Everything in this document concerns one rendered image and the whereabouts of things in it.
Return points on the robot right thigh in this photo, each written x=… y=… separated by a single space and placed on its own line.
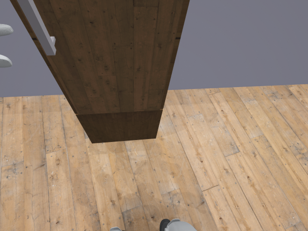
x=180 y=226

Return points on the cupboard door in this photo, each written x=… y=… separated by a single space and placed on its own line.
x=111 y=56

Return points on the handle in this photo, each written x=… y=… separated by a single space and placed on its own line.
x=34 y=18

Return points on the robot left hand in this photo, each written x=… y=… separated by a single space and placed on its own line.
x=5 y=30

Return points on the right robot shin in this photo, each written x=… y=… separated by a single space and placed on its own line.
x=174 y=220

